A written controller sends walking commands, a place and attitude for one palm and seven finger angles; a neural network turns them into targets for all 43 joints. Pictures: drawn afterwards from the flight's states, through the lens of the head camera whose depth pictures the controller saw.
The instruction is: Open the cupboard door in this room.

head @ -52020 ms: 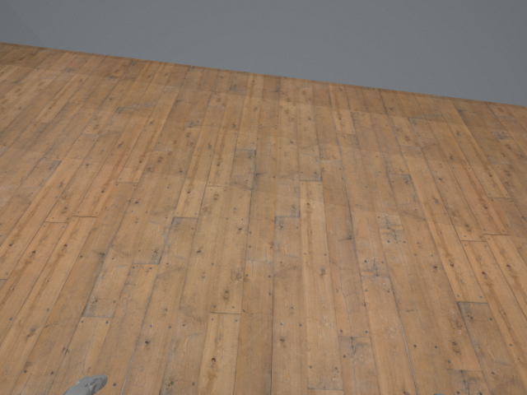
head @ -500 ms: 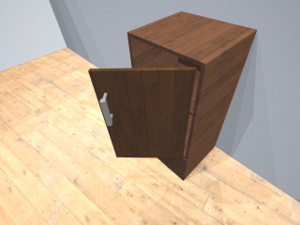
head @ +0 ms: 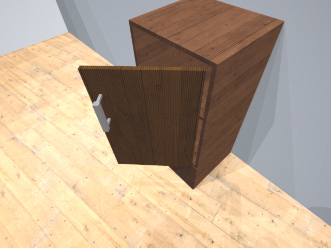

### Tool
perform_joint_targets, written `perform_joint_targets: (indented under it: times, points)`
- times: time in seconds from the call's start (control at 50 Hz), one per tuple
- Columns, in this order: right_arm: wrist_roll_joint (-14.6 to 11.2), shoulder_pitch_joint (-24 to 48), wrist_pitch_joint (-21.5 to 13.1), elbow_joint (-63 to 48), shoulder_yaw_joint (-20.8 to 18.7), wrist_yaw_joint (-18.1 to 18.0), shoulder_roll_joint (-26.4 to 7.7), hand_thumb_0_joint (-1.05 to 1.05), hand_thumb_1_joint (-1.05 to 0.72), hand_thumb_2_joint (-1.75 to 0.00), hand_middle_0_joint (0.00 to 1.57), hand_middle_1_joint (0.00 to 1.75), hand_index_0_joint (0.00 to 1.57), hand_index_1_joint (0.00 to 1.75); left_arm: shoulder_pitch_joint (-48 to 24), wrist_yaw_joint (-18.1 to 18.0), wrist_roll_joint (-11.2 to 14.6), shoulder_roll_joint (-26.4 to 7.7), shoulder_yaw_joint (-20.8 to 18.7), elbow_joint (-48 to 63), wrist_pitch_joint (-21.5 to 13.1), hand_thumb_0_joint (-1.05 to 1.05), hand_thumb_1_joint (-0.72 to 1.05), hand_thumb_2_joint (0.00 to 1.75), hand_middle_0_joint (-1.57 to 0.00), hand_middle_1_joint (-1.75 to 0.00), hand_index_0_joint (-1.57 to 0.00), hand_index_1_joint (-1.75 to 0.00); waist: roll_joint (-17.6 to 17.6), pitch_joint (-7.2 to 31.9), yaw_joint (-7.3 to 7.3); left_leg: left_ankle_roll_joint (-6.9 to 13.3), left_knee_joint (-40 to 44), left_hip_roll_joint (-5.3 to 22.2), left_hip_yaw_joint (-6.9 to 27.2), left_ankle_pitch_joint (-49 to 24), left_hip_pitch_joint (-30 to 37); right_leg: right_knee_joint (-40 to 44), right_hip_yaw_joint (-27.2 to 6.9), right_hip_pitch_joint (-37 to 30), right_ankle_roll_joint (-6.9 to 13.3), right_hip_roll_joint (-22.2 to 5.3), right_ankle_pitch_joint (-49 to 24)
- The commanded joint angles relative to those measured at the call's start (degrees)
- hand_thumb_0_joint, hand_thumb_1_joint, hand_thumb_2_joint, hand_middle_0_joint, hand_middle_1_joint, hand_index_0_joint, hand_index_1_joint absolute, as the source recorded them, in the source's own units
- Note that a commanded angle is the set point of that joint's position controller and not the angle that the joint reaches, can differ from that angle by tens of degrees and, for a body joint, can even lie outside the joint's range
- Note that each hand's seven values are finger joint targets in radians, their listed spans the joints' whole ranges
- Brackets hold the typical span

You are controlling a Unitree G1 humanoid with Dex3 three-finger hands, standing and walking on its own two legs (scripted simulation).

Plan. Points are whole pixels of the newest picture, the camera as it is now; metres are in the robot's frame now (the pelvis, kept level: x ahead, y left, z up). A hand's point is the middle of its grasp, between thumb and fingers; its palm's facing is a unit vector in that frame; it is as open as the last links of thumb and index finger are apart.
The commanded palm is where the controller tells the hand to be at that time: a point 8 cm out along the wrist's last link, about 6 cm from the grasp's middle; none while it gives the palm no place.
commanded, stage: come to a stop and stand still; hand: left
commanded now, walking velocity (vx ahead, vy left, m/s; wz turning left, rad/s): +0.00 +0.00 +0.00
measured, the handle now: (103, 113) +0.55 +0.26 -0.05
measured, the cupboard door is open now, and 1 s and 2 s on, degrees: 44 44 44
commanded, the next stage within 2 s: look again from close up in 0.28 s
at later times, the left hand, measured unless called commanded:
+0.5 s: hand out of the picture +0.01 +0.17 -0.17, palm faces +0.05 -0.98 -0.20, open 7.3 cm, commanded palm none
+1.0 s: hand out of the picture +0.00 +0.17 -0.17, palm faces +0.05 -0.98 -0.19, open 7.3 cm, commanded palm none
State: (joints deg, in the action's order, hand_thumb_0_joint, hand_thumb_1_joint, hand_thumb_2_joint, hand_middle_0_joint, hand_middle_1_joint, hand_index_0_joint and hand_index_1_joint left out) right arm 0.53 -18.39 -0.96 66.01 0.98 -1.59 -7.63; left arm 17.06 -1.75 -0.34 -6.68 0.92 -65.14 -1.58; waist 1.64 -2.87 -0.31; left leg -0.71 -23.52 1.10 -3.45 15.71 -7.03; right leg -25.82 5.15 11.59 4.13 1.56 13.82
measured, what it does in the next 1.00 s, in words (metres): stands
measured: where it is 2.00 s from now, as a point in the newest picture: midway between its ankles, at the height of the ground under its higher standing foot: outside the picture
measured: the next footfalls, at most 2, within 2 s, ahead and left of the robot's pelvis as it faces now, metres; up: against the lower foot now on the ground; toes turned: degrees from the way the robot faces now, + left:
none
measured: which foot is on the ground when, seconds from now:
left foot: down 0.00-1.00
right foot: down 0.00-1.00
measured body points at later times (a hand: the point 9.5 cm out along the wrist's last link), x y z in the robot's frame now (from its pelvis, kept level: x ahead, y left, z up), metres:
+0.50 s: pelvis +0.01 +0.00 +0.00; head +0.03 -0.01 +0.45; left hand +0.01 +0.22 -0.15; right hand +0.00 -0.21 -0.17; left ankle -0.03 +0.13 -0.74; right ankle +0.00 -0.07 -0.74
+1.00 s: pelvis +0.01 +0.01 +0.00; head +0.03 +0.00 +0.45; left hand +0.00 +0.23 -0.16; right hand +0.00 -0.19 -0.17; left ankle -0.03 +0.13 -0.74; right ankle +0.00 -0.07 -0.74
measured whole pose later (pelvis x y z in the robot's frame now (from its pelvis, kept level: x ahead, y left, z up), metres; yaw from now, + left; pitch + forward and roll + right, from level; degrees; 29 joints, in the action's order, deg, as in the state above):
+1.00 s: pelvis +0.01 +0.01 +0.00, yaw +1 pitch -1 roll +1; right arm 0.6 -16.8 -1.5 66.3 0.7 -2.3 -6.4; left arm 16.4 -1.9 -0.4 -7.6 0.1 -64.7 -1.1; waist 0.2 -2.9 0.6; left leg -0.1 -22.1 0.4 -3.1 16.1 -5.1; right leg -24.7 5.3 9.6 3.3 1.0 14.4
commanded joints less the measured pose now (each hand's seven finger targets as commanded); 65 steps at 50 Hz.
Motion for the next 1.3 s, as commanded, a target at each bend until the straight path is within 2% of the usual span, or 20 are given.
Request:
perform_joint_targets:
  times: [0.0, 0.06, 0.18, 0.24, 0.36, 0.8, 0.98, 1.0, 1.02, 1.04, 1.06, 1.08, 1.1, 1.12, 1.14, 1.16, 1.2, 1.24, 1.26, 1.28]
  points:
    - [0.04, -4.65, -0.78, -0.59, -0.54, -0.42, -3.29, 0.00, -0.90, -0.90, 0.20, 0.30, 0.20, 0.30, 3.66, -0.70, 0.05, -6.80, -1.20, 1.86, -1.23, 0.00, 0.90, 0.90, -0.20, -0.30, -0.20, -0.30, -2.32, 0.33, 0.20, 1.70, 2.66, 3.88, 3.24, -6.65, -4.04, 5.56, -9.55, -4.66, -0.63, -9.29, -16.06]
    - [0.01, -4.51, -0.57, -0.49, -0.58, -0.50, -2.97, 0.00, -0.90, -0.90, 0.20, 0.30, 0.20, 0.30, 3.40, -0.77, -0.04, -6.58, -1.24, 1.88, -1.10, 0.00, 0.90, 0.90, -0.20, -0.30, -0.20, -0.30, -3.92, -0.93, 0.11, 1.64, 2.90, 3.93, 3.24, -6.10, -4.13, 6.17, -9.46, -4.18, -0.86, -9.07, -15.61]
    - [0.03, -4.34, -0.65, -0.53, -0.77, -0.60, -3.30, 0.00, -0.90, -0.90, 0.20, 0.30, 0.20, 0.30, 2.83, -0.83, -0.05, -6.94, -1.41, 2.24, -1.03, 0.00, 0.90, 0.90, -0.20, -0.30, -0.20, -0.30, -2.08, -0.18, 0.19, 1.54, 3.02, 4.19, 3.28, -7.72, -3.36, 5.90, -9.09, -5.00, -1.17, -8.95, -17.45]
    - [0.12, -3.82, -0.59, -0.59, -0.76, -0.66, -3.55, 0.00, -0.90, -0.90, 0.20, 0.30, 0.20, 0.30, 2.61, -0.71, 0.00, -6.86, -1.37, 2.22, -0.83, 0.00, 0.90, 0.90, -0.20, -0.30, -0.20, -0.30, -1.69, -1.04, 0.21, 1.50, 3.71, 4.43, 3.46, -6.98, -3.16, 6.24, -9.07, -3.83, -0.79, -8.71, -14.36]
    - [0.09, -3.41, -0.63, -0.73, -0.80, -0.68, -3.28, 0.00, -0.90, -0.90, 0.20, 0.30, 0.20, 0.30, 2.58, -0.69, -0.17, -6.88, -1.60, 2.44, -0.80, 0.00, 0.90, 0.90, -0.20, -0.30, -0.20, -0.30, -3.10, -1.45, 0.41, 1.65, 4.13, 4.36, 3.57, -7.36, -2.99, 6.89, -8.82, -4.17, -1.21, -8.62, -14.17]
    - [0.09, -3.65, -1.06, -0.51, -0.83, -0.98, -3.71, 0.00, -0.90, -0.90, 0.20, 0.30, 0.20, 0.30, 3.42, -0.57, -0.07, -6.40, -1.48, 2.18, -0.59, 0.00, 0.90, 0.90, -0.20, -0.30, -0.20, -0.30, -1.37, -0.40, 0.64, 2.02, 4.55, 4.90, 4.54, -10.20, -2.33, 5.11, -7.86, -4.59, -0.75, -8.40, -14.43]
    - [0.10, -3.54, -1.04, -0.31, -0.84, -1.03, -3.40, 0.00, -0.90, -0.90, 0.20, 0.30, 0.20, 0.30, 3.43, -0.62, -0.18, -6.14, -1.49, 2.16, -0.44, 0.00, 0.90, 0.90, -0.20, -0.30, -0.20, -0.30, -1.46, -2.28, 0.78, 2.18, 4.84, 4.84, 4.73, -10.10, -2.90, 5.17, -7.55, -3.60, -0.85, -8.37, -13.15]
    - [-0.70, 4.51, -1.32, -4.60, -1.70, -0.35, -6.28, 0.00, -0.90, -0.90, 0.20, 0.30, 0.20, 0.30, 9.33, -2.87, -0.64, -8.44, -1.95, -0.61, -1.49, 0.00, 0.90, 0.90, -0.20, -0.30, -0.20, -0.30, -4.73, -1.62, 3.77, 0.56, -9.44, 4.55, 0.77, -6.85, -7.71, 3.87, -11.74, -3.83, -5.20, -12.35, -43.48]
    - [-2.83, 3.01, -10.26, -25.30, -2.03, -2.83, -18.03, 0.00, -0.90, -0.90, 0.20, 0.30, 0.20, 0.30, -35.17, -1.16, 11.93, -19.28, -4.08, 85.35, -14.11, 0.00, 0.88, 0.89, -0.20, -0.32, -0.20, -0.32, 7.43, 26.65, -4.61, 2.79, -0.33, -1.37, 2.83, -14.27, 5.03, -1.05, -9.46, -9.27, -2.59, -7.46, -28.47]
    - [-1.92, 7.87, -14.45, -22.85, -1.59, -4.54, -12.86, 0.00, -0.90, -0.90, 0.20, 0.30, 0.20, 0.30, -13.22, -4.05, 7.04, -16.03, -5.48, 71.75, -11.14, 0.00, 0.85, 0.88, -0.20, -0.33, -0.20, -0.33, 15.42, 26.98, 0.54, 2.85, -0.53, -0.20, 1.79, -23.10, 5.94, -2.84, -7.04, -8.05, -0.77, -3.73, -17.01]
    - [-3.27, 6.93, -15.86, -23.29, -2.34, -3.92, -10.58, 0.00, -0.90, -0.90, 0.20, 0.30, 0.20, 0.30, 1.68, -5.70, 8.25, -4.83, 0.05, 60.86, -3.26, 0.00, 0.83, 0.87, -0.21, -0.34, -0.21, -0.34, 11.13, 15.72, -0.41, 1.29, -0.82, 1.03, 4.25, -23.34, 0.09, -2.72, -4.04, -1.72, -1.61, -3.63, -9.44]
    - [-3.89, 5.86, -16.25, -21.59, -2.08, -3.90, -11.67, 0.00, -0.90, -0.90, 0.20, 0.30, 0.20, 0.30, 0.50, -4.25, 9.73, 1.65, 4.39, 59.95, -2.90, 0.00, 0.81, 0.86, -0.21, -0.36, -0.21, -0.36, 0.27, 6.32, -1.83, 2.00, -2.15, 1.11, 4.56, -17.78, -3.46, -1.82, -2.03, 3.59, -2.67, -2.96, -8.82]
    - [-3.70, 7.29, -17.55, -24.87, -2.70, -3.71, -13.93, 0.00, -0.90, -0.90, 0.20, 0.30, 0.20, 0.30, -3.36, -3.16, 10.93, -0.02, 3.82, 62.77, -5.79, 0.00, 0.78, 0.85, -0.21, -0.37, -0.21, -0.37, -6.39, 1.16, -3.34, 2.98, -4.34, 0.54, 6.09, -11.75, -7.41, -2.05, -1.42, 8.54, -3.52, -2.94, -6.33]
    - [-2.67, 5.95, -18.39, -26.20, -3.61, -3.49, -15.41, 0.00, -0.90, -0.90, 0.20, 0.30, 0.20, 0.30, -3.11, -1.80, 10.88, -2.61, 1.19, 62.65, -8.98, 0.00, 0.76, 0.84, -0.21, -0.39, -0.21, -0.39, -11.34, 3.97, -3.87, 3.13, -7.37, -0.29, 5.74, -7.71, -9.80, -3.22, -0.89, 12.12, -3.93, -2.95, -2.25]
    - [-1.74, 5.78, -18.95, -27.83, -4.02, -3.16, -15.45, 0.00, -0.90, -0.90, 0.20, 0.30, 0.20, 0.30, -1.93, -0.27, 10.78, -1.80, 0.74, 60.25, -12.17, 0.00, 0.74, 0.83, -0.21, -0.40, -0.21, -0.40, -14.37, 4.40, -4.13, 2.89, -10.45, -0.78, 5.96, -4.26, -13.75, -5.36, -0.39, 16.37, -4.15, -2.99, 2.08]
    - [-1.51, 6.37, -19.39, -29.78, -4.54, -2.34, -14.85, 0.00, -0.90, -0.90, 0.20, 0.30, 0.20, 0.30, 0.97, 1.69, 10.66, -0.87, -0.16, 56.37, -15.43, 0.00, 0.71, 0.82, -0.21, -0.42, -0.21, -0.42, -11.74, 4.26, -2.62, 2.15, -13.30, -1.77, 5.31, -2.05, -17.05, -7.85, -0.88, 19.18, -3.81, -3.31, 5.14]
    - [-0.79, 8.62, -19.81, -34.17, -5.22, -0.72, -14.09, 0.00, -0.90, -0.90, 0.20, 0.30, 0.20, 0.30, 13.56, 7.14, 12.36, 0.65, -2.72, 52.62, -22.96, 0.00, 0.67, 0.80, -0.22, -0.45, -0.22, -0.45, -14.78, 8.65, 2.22, 0.85, -18.11, -2.41, 4.22, -0.41, -24.93, -14.48, -0.86, 20.19, -2.97, -2.93, 6.17]
    - [-0.66, 10.17, -19.18, -37.14, -6.06, 1.18, -13.93, 0.00, -0.90, -0.90, 0.20, 0.30, 0.20, 0.30, 18.18, 13.92, 14.28, -1.51, -6.65, 52.74, -31.37, 0.00, 0.62, 0.78, -0.22, -0.48, -0.22, -0.48, -13.97, 12.45, 4.15, 0.00, -23.71, -3.31, 3.22, -1.22, -32.37, -21.15, -2.48, 19.67, -2.40, -3.08, 0.55]
    - [-0.75, 10.23, -18.35, -38.16, -6.65, 2.31, -14.26, 0.00, -0.90, -0.90, 0.20, 0.30, 0.20, 0.30, 19.35, 17.58, 14.11, -5.55, -10.80, 50.70, -35.05, 0.00, 0.60, 0.77, -0.22, -0.50, -0.22, -0.50, -8.92, 13.73, 5.04, -0.58, -26.59, -3.65, 2.86, -2.48, -34.13, -24.53, -3.97, 19.69, -1.57, -3.53, -2.78]
    - [-0.80, 11.47, -17.65, -39.92, -6.74, 2.91, -14.40, 0.00, -0.90, -0.90, 0.20, 0.30, 0.20, 0.30, 17.22, 19.97, 13.81, -6.97, -11.29, 53.26, -37.86, 0.00, 0.57, 0.76, -0.22, -0.51, -0.22, -0.51, -5.69, 15.49, 4.80, -0.29, -29.30, -3.92, 2.10, -2.89, -36.47, -27.20, -4.75, 21.30, -1.41, -3.76, -4.29]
